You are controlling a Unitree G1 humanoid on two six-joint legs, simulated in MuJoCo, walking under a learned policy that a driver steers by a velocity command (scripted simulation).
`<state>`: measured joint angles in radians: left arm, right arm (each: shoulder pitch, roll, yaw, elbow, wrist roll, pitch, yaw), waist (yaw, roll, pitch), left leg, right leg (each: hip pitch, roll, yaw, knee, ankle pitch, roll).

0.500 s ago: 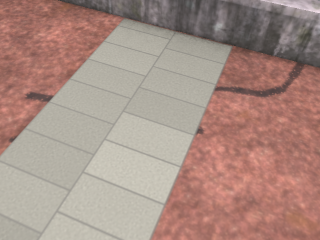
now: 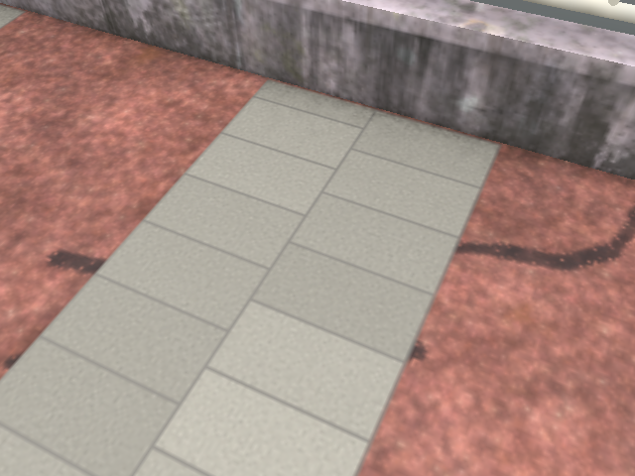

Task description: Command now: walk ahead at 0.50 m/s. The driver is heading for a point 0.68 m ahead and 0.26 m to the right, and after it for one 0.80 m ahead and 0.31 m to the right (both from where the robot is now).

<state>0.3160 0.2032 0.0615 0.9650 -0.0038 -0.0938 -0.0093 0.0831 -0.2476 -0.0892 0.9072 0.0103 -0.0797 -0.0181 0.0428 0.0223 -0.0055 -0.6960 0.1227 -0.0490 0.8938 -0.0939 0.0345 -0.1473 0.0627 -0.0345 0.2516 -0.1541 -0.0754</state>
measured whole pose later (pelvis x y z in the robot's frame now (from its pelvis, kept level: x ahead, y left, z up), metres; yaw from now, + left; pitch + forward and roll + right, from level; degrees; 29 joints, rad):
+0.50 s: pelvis +0.26 +0.06 +0.00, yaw -12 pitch +1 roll +1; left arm 0.18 0.28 0.11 0.87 -0.03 -0.04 0.02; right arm 0.23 -0.23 -0.08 0.97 -0.01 -0.10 -0.01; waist -0.03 -0.05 0.01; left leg -0.17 -0.01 0.14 0.31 -0.16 0.04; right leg -0.67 -0.11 0.05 1.10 -0.23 -0.04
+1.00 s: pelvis +0.48 -0.08 -0.01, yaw -30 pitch +2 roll +1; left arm 0.27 0.25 0.08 0.80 -0.01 -0.05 -0.02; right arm 0.09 -0.29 -0.08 0.83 0.00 -0.11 -0.01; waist 0.02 0.02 0.05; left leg -0.58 0.11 -0.05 1.09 -0.30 -0.02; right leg -0.27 0.09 0.02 0.40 -0.16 -0.10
